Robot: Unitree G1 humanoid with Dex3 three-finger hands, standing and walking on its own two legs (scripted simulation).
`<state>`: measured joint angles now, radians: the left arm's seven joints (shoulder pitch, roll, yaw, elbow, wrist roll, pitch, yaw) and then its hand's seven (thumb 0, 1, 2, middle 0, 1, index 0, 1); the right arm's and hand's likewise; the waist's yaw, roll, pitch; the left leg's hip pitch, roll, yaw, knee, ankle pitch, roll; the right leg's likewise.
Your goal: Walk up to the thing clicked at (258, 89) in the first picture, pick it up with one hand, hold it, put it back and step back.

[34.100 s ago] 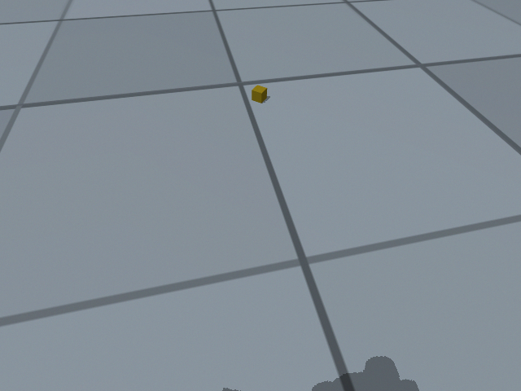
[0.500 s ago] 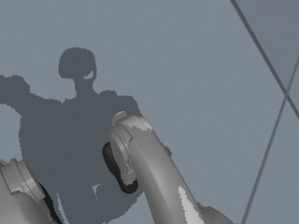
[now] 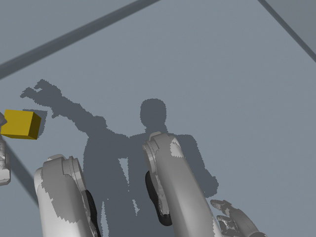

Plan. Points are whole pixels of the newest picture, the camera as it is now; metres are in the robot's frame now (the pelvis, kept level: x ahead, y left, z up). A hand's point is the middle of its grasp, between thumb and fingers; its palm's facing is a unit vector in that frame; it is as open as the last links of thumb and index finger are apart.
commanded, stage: home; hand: left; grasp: from above
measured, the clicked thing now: (22, 125) +0.48 +0.31 -0.32
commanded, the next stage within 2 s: none
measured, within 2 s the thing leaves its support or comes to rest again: neither
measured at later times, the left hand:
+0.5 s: hand out of the picture +0.42 +0.31 -0.10, palm faces -0.32 -0.34 -0.88, open 10.3 cm
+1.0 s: hand out of the picture +0.28 +0.25 +0.12, palm faces +0.00 -0.90 -0.44, open 7.5 cm
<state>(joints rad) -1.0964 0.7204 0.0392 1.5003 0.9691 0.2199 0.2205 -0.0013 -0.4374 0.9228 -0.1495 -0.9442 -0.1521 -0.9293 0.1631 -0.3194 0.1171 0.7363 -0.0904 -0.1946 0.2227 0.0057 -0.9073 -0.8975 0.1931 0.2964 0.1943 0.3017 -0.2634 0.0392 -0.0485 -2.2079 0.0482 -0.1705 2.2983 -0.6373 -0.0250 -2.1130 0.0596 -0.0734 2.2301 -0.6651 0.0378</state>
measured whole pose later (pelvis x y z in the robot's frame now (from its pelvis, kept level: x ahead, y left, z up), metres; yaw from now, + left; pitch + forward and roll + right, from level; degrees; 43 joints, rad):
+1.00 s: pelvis +0.04 +0.00 +0.21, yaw +7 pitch +26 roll -5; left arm 0.04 0.35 0.04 0.21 0.15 0.26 0.04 0.01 0.88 0.89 -0.21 -0.31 -0.21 -0.31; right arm 0.10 -0.22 0.00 0.56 0.04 -0.07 -0.05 0.01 -0.91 -0.90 0.20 0.30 0.20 0.30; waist -0.05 0.04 -0.20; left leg -1.49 0.04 -0.09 1.61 -0.59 -0.03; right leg -1.40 0.01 -0.05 1.57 -0.63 0.02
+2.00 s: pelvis +0.09 +0.01 +0.35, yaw +10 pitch +9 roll -3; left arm 0.50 0.22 0.03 -0.12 -0.05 0.44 0.02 0.01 0.91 0.90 -0.20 -0.30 -0.20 -0.30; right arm 0.30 -0.22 0.03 0.54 0.01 -0.23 -0.18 0.02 -0.90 -0.90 0.20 0.30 0.20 0.30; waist -0.04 0.05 -0.16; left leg -0.71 0.03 -0.07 1.01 -0.47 -0.02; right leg -0.62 -0.01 -0.05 0.94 -0.49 0.02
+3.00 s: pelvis +0.09 +0.01 +0.35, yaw +10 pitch +10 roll -3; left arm 0.51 0.23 0.03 -0.14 -0.06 0.45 0.02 0.01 0.91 0.90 -0.20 -0.30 -0.20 -0.30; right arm 0.30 -0.22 0.02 0.53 0.01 -0.23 -0.19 0.02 -0.90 -0.90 0.20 0.30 0.20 0.30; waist -0.04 0.05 -0.17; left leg -0.72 0.04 -0.07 1.02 -0.48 -0.02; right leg -0.63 0.00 -0.05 0.96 -0.50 0.02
